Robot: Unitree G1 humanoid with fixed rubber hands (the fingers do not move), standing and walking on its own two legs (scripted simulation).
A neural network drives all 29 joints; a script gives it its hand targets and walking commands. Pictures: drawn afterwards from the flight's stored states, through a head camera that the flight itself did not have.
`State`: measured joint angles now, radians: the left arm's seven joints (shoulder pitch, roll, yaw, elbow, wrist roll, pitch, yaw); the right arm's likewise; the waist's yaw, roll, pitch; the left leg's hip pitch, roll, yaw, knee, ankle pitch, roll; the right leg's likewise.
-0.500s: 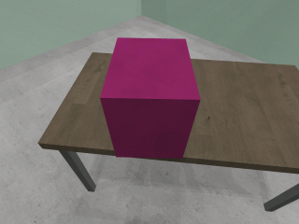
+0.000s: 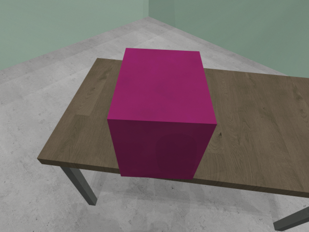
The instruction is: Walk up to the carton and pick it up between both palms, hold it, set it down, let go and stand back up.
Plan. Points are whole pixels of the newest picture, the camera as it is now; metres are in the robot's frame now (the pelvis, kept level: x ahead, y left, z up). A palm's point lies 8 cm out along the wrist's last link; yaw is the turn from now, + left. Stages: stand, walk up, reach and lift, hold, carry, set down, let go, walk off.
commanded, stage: walk up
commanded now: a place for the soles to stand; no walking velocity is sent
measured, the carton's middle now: (159, 114) +0.47 -0.01 +0.01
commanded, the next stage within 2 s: stand in 0.42 s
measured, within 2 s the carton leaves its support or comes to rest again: neither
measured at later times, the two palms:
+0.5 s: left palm out of the picture +0.00 +0.26 -0.14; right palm out of the picture +0.00 -0.24 -0.13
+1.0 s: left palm (68, 224) +0.17 +0.23 -0.09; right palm (248, 228) +0.16 -0.25 -0.10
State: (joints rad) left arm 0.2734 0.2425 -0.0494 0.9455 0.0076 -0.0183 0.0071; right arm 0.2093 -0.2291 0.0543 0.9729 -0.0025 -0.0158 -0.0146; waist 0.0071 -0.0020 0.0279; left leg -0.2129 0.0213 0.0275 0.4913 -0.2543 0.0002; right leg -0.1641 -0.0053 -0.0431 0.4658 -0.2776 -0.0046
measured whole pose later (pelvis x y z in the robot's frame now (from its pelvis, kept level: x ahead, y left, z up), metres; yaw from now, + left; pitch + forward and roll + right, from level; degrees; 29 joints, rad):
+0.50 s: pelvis -0.01 +0.01 +0.00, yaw -1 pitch -2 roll +0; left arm 0.28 0.25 -0.07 1.07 0.00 -0.02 0.02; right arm 0.25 -0.24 0.06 1.08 0.00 -0.01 -0.02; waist 0.00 -0.01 0.03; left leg -0.19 0.01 0.05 0.43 -0.21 0.01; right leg -0.16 -0.02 -0.02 0.43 -0.24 0.01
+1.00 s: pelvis -0.03 -0.01 -0.02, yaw -1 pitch -3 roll -1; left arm 0.01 0.24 0.08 0.41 0.15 0.72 -0.10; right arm -0.05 -0.24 0.02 0.71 0.10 0.26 0.03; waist -0.04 -0.03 0.12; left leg -0.29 0.06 0.06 0.66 -0.31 -0.02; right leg -0.25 0.00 -0.06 0.65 -0.34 -0.02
